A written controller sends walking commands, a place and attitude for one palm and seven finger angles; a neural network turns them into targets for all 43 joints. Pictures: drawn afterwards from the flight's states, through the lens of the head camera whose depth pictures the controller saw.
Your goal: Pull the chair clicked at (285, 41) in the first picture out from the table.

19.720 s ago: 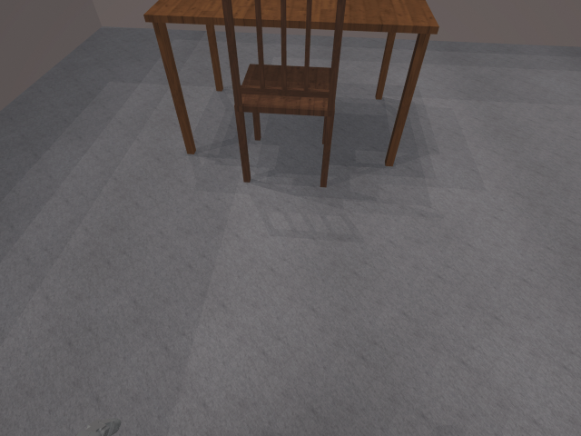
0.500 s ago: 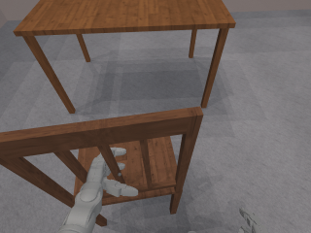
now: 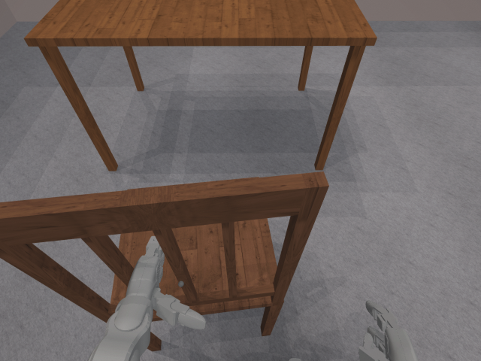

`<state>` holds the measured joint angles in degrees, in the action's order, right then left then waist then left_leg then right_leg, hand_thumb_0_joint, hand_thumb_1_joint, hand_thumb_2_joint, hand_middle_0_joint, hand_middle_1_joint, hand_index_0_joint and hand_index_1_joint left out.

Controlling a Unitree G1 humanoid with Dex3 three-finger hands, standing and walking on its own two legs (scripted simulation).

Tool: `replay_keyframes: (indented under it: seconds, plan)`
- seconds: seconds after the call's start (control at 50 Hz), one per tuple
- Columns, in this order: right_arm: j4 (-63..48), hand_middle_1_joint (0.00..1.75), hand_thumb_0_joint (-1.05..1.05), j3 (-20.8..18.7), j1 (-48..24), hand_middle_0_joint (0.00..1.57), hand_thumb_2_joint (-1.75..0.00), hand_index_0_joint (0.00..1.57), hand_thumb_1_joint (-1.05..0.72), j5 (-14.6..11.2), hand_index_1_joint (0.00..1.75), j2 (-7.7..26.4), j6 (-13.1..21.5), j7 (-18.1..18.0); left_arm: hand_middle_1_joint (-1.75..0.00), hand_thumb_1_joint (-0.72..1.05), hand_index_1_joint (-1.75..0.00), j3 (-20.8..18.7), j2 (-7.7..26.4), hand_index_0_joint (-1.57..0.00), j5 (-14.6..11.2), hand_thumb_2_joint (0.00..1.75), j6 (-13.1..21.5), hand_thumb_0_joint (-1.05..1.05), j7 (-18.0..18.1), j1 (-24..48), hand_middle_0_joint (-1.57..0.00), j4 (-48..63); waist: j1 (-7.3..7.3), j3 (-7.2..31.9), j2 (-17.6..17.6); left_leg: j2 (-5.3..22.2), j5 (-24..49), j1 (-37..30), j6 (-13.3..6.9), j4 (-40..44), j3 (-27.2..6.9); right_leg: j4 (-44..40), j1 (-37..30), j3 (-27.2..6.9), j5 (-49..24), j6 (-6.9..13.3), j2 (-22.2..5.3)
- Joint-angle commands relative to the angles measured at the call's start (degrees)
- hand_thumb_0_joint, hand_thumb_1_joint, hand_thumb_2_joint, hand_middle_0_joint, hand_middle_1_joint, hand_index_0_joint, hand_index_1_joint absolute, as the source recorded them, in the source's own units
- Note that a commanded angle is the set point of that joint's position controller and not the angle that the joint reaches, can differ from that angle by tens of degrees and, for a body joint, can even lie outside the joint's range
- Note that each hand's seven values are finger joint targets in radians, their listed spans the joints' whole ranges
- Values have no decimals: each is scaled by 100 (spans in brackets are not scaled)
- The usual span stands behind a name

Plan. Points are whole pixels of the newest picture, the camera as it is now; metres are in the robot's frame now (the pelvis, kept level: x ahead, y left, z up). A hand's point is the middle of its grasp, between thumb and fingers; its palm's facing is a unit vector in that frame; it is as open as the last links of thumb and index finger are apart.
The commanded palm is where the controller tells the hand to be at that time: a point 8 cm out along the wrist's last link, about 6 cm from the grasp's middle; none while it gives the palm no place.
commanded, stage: draw the fingers out of the gap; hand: left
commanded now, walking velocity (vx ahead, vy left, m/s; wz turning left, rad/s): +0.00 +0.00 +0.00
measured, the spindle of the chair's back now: (180, 270) +0.28 +0.11 -0.04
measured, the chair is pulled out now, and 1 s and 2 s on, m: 0.62 0.62 0.62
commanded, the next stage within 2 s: draw the hand back to the body in 0.64 s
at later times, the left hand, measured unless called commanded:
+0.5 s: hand (173, 342) +0.17 +0.11 -0.03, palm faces -0.05 -0.99 -0.12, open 17.5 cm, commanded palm +0.15 +0.16 -0.01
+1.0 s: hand (144, 347) +0.15 +0.13 +0.04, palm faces +0.04 -1.00 -0.02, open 17.5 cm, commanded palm +0.11 +0.19 +0.04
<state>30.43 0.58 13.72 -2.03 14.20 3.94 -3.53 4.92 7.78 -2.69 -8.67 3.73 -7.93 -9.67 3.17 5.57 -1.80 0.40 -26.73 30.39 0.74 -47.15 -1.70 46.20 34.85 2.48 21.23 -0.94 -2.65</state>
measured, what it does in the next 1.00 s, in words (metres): stands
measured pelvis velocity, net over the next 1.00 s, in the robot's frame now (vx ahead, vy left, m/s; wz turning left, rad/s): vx -0.02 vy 0.00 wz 0.01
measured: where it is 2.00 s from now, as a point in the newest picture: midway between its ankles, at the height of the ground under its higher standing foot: outside the picture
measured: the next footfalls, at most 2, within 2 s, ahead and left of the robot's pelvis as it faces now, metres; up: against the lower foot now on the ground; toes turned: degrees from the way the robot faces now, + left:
none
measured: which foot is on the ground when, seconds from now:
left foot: down 0.00-1.00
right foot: down 0.00-1.00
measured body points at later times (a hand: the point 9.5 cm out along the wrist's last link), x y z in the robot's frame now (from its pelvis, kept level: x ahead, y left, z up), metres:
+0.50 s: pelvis -0.01 +0.00 -0.02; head +0.03 -0.01 +0.43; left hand +0.17 +0.16 -0.02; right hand +0.17 -0.23 -0.08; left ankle -0.04 +0.13 -0.70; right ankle +0.01 -0.13 -0.70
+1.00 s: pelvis -0.02 +0.00 -0.05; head +0.02 +0.00 +0.40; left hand +0.14 +0.18 +0.04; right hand +0.17 -0.23 -0.11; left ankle -0.04 +0.13 -0.70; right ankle +0.01 -0.13 -0.70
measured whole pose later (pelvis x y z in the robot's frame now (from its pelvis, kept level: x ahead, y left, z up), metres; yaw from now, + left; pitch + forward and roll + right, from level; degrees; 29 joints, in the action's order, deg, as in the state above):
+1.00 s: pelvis -0.02 +0.00 -0.05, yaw +1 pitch +13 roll -2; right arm 27.3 -1.5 12.8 -2.6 11.3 7.4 -2.7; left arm 4.5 8.9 -7.0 19.9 -1.0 -40.0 22.7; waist 0.3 9.5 -1.4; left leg 0.3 -33.6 45.7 1.0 -65.8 -3.5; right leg 62.7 49.0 3.7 27.1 -0.7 -3.0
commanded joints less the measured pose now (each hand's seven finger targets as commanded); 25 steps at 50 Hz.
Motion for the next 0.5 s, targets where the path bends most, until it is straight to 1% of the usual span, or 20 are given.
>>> replay_keyframes:
  seconds: [0.0, 0.02, 0.06, 0.08, 0.1, 0.12, 0.16, 0.18, 0.22, 0.24, 0.26, 0.28, 0.3, 0.34, 0.36, 0.38, 0.4, 0.42, 0.46, 0.48]
  plan:
    - [-992, 30, 0, -271, -223, 20, -90, 20, -90, 10, 30, 667, 263, -34, 0, -55, 0, -7, 311, 0, 29, 20, 283, 0, 10, -139, 0, 1663, -20, 1260, 267, 25, 2133, -179, -123, 498, 132, -339, -1216, 214, -1953, 155, -13]
    - [-1034, 30, 0, -262, -222, 20, -90, 20, -90, 16, 30, 664, 273, -40, 0, -55, 0, 76, 271, 0, 45, 20, 278, 0, 23, -194, 0, 1805, 2, 1226, 253, 10, 2060, -134, -134, 470, 120, -329, -1156, 216, -1873, 144, -10]
    - [-1097, 30, 0, -262, -226, 20, -90, 20, -90, 28, 30, 682, 290, -69, 0, -55, 0, 21, 385, 0, 67, 20, 275, 0, 78, -439, 0, 2029, -22, 1132, 338, 4, 2039, -50, -145, 435, 71, -303, -1119, 229, -1832, 167, -3]
    - [-1106, 30, 0, -251, -179, 20, -90, 20, -90, 33, 30, 664, 307, -80, 0, -55, 0, 106, 366, 0, 98, 20, 308, 0, 94, -374, 0, 2294, 28, 1289, 248, -12, 2049, -131, -153, 400, 80, -277, -1101, 209, -1826, 152, 1]
    - [-1120, 30, 0, -255, -170, 20, -90, 20, -90, 29, 30, 661, 310, -91, 0, -55, 0, 57, 394, 0, 97, 20, 303, 0, 108, -642, 0, 2284, 19, 1208, 304, -5, 2012, -106, -152, 369, 66, -264, -1039, 216, -1777, 146, 6]
    - [-1144, 30, 0, -240, -159, 20, -90, 20, -90, 40, 30, 645, 330, -99, 0, -55, 0, 181, 298, 0, 108, 20, 315, 0, 106, -683, 0, 2430, 40, 1230, 299, -22, 1985, -78, -157, 339, 68, -243, -1026, 221, -1764, 139, 2]
    - [-1186, 30, 0, -240, -207, 20, -90, 20, -90, 42, 30, 653, 356, -119, 0, -55, 0, 149, 393, 0, 124, 20, 320, 0, 125, -1008, 0, 2621, -11, 1182, 172, -38, 1941, -15, -153, 303, 40, -217, -987, 223, -1684, 169, -9]
    - [-1195, 30, 0, -224, -156, 20, -90, 20, -90, 39, 30, 642, 356, -130, 0, -55, 0, 170, 389, 0, 142, 20, 324, 0, 136, -1065, 0, 2680, 32, 1169, 281, -37, 1916, -5, -158, 279, 36, -200, -933, 227, -1646, 150, 2]
    - [-1236, 30, 0, -212, -177, 20, -90, 20, -90, 40, 30, 628, 373, -134, 0, -55, 0, 354, 237, 0, 159, 20, 304, 0, 106, -1226, 0, 2763, 55, 1105, 273, -51, 1771, 49, -165, 237, 15, -181, -797, 241, -1463, 133, 6]
    - [-1243, 30, 0, -215, -185, 20, -90, 20, -90, 34, 30, 642, 371, -143, 0, -55, 0, 256, 352, 0, 157, 20, 289, 0, 98, -1298, 0, 2756, 53, 1000, 288, -47, 1662, 115, -160, 230, -11, -175, -722, 251, -1332, 135, 8]
    - [-1253, 30, 0, -212, -213, 20, -90, 20, -90, 44, 30, 654, 373, -153, 0, -55, 0, 236, 417, 0, 161, 20, 285, 0, 99, -1353, 0, 2861, 18, 1026, 184, -61, 1657, 140, -164, 228, -22, -168, -753, 242, -1308, 162, 3]
    - [-1290, 30, 0, -213, -204, 20, -90, 20, -90, 42, 30, 620, 386, -158, 0, -55, 0, 246, 398, 0, 177, 20, 284, 0, 101, -1541, 0, 2960, 0, 1125, 241, -62, 1662, 109, -164, 211, -11, -141, -776, 242, -1297, 153, 5]
    - [-1318, 30, 0, -212, -231, 20, -90, 20, -90, 31, 30, 603, 378, -159, 0, -55, 0, 271, 356, 0, 168, 20, 264, 0, 93, -1784, 0, 2968, -21, 1087, 214, -73, 1611, 162, -161, 196, -6, -135, -754, 245, -1243, 152, -2]
    - [-1378, 30, 0, -189, -244, 20, -90, 20, -90, 26, 30, 604, 369, -161, 0, -55, 0, 400, 290, 0, 197, 20, 238, 0, 81, -1808, 0, 3088, 19, 939, 234, -81, 1458, 263, -165, 179, -25, -128, -631, 255, -1065, 144, 2]
    - [-1381, 30, 0, -199, -258, 20, -90, 20, -90, 32, 30, 611, 368, -178, 0, -55, 0, 361, 336, 0, 196, 20, 219, 0, 95, -1849, 0, 3102, 23, 913, 365, -76, 1426, 328, -176, 167, -60, -129, -625, 265, -1013, 154, 11]
    - [-1396, 30, 0, -194, -261, 20, -90, 20, -90, 40, 30, 609, 369, -186, 0, -55, 0, 366, 362, 0, 213, 20, 222, 0, 98, -1866, 0, 3189, 16, 943, 296, -88, 1383, 313, -179, 152, -52, -117, -598, 247, -966, 150, 12]
    - [-1419, 30, 0, -208, -254, 20, -90, 20, -90, 29, 30, 584, 360, -190, 0, -55, 0, 310, 366, 0, 211, 20, 216, 0, 100, -2119, 0, 3175, -24, 943, 336, -79, 1346, 332, -172, 147, -45, -102, -586, 259, -908, 149, 14]
    - [-1475, 30, 0, -200, -265, 20, -90, 20, -90, 32, 30, 569, 370, -187, 0, -55, 0, 447, 260, 0, 226, 20, 220, 0, 91, -2237, 0, 3338, -33, 1008, 301, -91, 1370, 339, -172, 143, -47, -74, -602, 265, -916, 151, 9]
    - [-1484, 30, 0, -209, -299, 20, -90, 20, -90, 29, 30, 562, 355, -197, 0, -55, 0, 365, 376, 0, 238, 20, 192, 0, 120, -2410, 0, 3410, -50, 917, 218, -95, 1321, 423, -175, 120, -68, -86, -572, 252, -854, 174, 4]
    - [-1504, 30, 0, -214, -268, 20, -90, 20, -90, 26, 30, 545, 342, -207, 0, -55, 0, 356, 365, 0, 258, 20, 190, 0, 124, -2545, 0, 3450, -44, 954, 361, -94, 1303, 433, -181, 88, -43, -64, -563, 253, -839, 157, 15]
